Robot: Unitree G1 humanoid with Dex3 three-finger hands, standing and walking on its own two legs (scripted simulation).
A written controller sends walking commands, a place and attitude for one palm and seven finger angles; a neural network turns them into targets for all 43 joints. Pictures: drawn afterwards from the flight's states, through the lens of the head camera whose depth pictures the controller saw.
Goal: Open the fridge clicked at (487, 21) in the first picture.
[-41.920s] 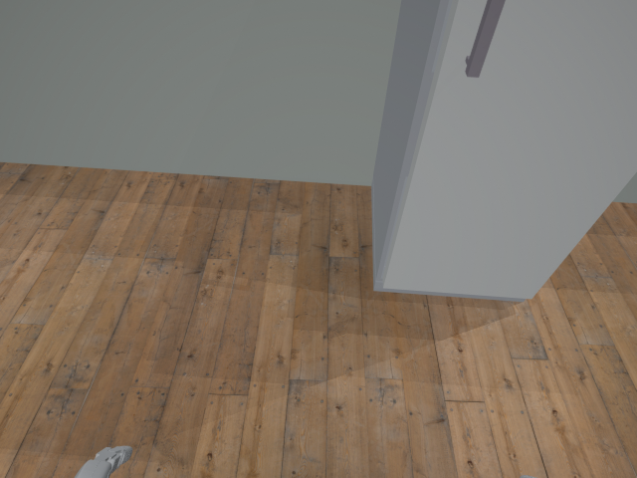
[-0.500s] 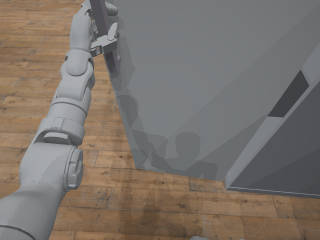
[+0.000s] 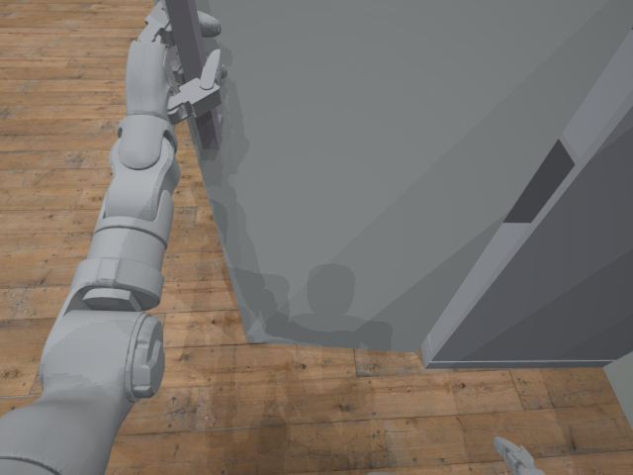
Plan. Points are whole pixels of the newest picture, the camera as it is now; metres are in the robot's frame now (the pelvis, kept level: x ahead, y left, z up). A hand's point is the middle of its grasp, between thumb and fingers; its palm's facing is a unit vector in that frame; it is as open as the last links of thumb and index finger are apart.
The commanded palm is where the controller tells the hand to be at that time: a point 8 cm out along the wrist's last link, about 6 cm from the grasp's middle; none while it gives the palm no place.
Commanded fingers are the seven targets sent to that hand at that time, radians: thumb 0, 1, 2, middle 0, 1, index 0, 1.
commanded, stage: stop walking and hold the door back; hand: left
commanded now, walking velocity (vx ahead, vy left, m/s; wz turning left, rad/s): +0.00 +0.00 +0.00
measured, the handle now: (191, 20) +0.52 +0.14 +0.28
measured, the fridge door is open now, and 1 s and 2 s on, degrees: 86 83 83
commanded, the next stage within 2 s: loosen the grip on the handle in 0.16 s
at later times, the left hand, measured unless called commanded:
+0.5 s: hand (205, 77) +0.48 +0.13 +0.24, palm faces +0.08 -0.99 -0.08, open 9.1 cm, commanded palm +0.44 +0.18 +0.23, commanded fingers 0.00 -0.55 0.20 -0.41 -1.35 -0.41 -1.35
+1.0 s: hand (197, 79) +0.49 +0.14 +0.23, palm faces +0.08 -0.99 -0.14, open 14.7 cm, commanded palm +0.46 +0.21 +0.24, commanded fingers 0.00 -0.55 0.20 -0.25 -1.15 -0.25 -1.15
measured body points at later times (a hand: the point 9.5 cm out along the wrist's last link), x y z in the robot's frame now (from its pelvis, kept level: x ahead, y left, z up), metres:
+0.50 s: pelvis +0.00 -0.01 +0.00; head +0.01 -0.01 +0.45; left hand +0.47 +0.18 +0.25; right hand +0.08 -0.28 -0.10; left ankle +0.02 +0.12 -0.73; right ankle +0.04 -0.13 -0.73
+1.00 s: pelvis +0.03 -0.02 +0.01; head +0.06 -0.02 +0.45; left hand +0.48 +0.19 +0.24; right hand +0.12 -0.28 -0.10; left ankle +0.02 +0.12 -0.73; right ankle +0.04 -0.13 -0.73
